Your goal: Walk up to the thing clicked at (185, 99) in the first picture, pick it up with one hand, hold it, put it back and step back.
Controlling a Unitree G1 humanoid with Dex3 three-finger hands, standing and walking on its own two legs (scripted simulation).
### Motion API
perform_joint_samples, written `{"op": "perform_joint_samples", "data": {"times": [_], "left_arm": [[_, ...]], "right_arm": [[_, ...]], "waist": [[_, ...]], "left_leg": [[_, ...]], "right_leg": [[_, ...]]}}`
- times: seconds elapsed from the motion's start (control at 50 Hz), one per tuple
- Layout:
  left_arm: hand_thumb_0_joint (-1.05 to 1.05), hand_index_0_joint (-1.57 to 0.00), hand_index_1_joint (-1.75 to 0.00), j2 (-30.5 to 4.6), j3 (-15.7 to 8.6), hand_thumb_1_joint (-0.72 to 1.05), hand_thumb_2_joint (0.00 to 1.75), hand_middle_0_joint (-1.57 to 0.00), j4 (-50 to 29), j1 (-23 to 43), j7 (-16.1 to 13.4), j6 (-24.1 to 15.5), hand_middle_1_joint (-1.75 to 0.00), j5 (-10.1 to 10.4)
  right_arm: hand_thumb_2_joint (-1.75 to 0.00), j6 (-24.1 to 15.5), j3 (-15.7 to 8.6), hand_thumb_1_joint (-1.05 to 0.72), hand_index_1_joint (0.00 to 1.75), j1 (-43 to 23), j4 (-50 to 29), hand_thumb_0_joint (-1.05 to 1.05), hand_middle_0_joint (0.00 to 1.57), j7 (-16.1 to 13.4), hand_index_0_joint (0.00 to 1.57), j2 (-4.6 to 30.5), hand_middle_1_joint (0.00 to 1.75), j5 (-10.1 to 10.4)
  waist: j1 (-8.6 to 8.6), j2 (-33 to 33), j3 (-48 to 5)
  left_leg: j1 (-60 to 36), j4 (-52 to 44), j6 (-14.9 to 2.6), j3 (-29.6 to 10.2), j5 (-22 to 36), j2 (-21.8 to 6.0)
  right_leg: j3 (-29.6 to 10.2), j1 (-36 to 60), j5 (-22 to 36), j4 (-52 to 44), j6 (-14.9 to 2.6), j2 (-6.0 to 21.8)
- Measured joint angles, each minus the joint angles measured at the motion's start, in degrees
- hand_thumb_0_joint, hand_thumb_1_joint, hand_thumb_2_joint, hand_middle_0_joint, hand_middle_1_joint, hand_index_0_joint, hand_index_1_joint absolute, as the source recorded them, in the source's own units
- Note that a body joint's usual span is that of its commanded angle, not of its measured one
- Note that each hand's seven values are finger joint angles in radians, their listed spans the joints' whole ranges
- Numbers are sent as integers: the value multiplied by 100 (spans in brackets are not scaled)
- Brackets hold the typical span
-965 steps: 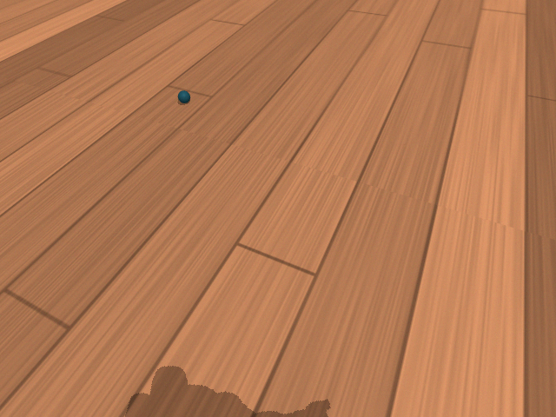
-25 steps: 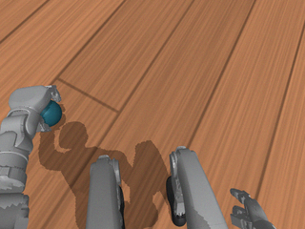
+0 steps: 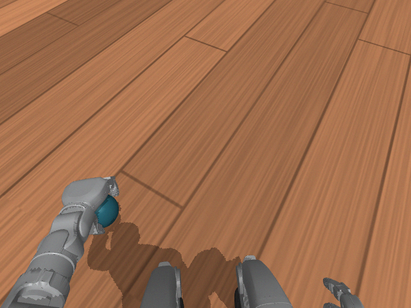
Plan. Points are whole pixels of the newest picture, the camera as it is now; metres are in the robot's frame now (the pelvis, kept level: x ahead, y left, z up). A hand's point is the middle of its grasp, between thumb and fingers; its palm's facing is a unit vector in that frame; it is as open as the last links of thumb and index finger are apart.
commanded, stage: lift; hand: left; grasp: from above
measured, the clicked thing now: (100, 210) +0.35 +0.24 -0.11
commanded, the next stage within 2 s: hold in 0.44 s
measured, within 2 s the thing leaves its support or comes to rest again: neither
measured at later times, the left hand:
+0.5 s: hand (89, 187) +0.36 +0.23 +0.00, palm faces -0.45 -0.10 -0.89, open 10.3 cm
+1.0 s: hand (85, 174) +0.37 +0.23 +0.04, palm faces -0.47 -0.06 -0.88, open 10.2 cm
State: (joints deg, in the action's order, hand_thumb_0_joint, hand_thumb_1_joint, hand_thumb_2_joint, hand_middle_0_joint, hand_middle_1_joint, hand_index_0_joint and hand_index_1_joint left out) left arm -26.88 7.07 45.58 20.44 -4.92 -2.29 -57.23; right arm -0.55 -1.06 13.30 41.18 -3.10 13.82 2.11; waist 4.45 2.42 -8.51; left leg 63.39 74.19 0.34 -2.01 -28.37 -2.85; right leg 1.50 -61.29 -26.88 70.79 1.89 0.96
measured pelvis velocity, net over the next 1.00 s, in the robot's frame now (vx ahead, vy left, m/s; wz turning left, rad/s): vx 0.07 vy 0.00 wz -0.01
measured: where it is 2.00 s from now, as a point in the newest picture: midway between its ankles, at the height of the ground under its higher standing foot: outside the picture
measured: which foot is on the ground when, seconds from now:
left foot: down 0.00-1.00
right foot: down 0.00-1.00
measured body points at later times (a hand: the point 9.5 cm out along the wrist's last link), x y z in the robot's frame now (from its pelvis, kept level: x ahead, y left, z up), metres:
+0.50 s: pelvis +0.04 +0.00 +0.08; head +0.09 +0.00 +0.53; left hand +0.38 +0.23 +0.05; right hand +0.14 -0.26 -0.04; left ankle +0.07 +0.12 -0.62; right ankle +0.07 -0.14 -0.62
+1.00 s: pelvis +0.07 +0.00 +0.10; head +0.10 -0.01 +0.55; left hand +0.39 +0.23 +0.09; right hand +0.17 -0.27 -0.02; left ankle +0.07 +0.12 -0.62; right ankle +0.07 -0.14 -0.62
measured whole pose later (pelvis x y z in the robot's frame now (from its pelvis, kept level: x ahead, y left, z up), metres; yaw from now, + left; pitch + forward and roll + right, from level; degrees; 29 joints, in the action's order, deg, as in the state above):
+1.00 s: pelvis +0.07 +0.00 +0.10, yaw +0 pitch +6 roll -1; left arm -22.6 11.1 42.6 15.7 -2.3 0.4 -57.5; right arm 1.9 -3.1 14.2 40.4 -1.9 14.5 2.7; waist 1.4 2.0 -3.8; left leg 25.5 38.7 0.3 1.7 -19.6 -1.9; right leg -0.6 -25.2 -18.5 37.2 2.0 1.7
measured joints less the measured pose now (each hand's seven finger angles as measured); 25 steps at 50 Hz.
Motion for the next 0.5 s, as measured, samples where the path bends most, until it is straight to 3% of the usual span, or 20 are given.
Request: {"op": "perform_joint_samples", "data": {"times": [0.14, 0.26, 0.5], "left_arm": [[-1, -58, -82, 225, 168, -7, 62, -52, 366, 42, -250, 123, -86, -50], [-1, -59, -81, 349, 210, -6, 60, -53, 404, 47, -323, 213, -85, 24], [-1, -61, -78, 465, 314, -4, 54, -55, 307, -103, -247, 397, -83, 105]], "right_arm": [[-89, -127, -62, -91, 30, 45, 161, 0, 21, 14, 20, 37, 30, -2], [-89, -156, -78, -91, 30, 83, 181, 0, 21, 28, 20, 12, 30, 5], [-89, -38, -108, -91, 30, 103, 164, 1, 21, 60, 20, -27, 30, 16]], "waist": [[-36, 1, 137], [-77, -29, 266], [-181, -62, 365]], "left_leg": [[-888, -802, -5, 88, 209, -5], [-1554, -1464, -13, 180, 388, 9], [-2593, -2462, -18, 288, 604, 44]], "right_leg": [[-48, 861, 226, -796, 9, -4], [-108, 1485, 401, -1418, 14, 9], [-170, 2481, 615, -2377, 24, 40]]}}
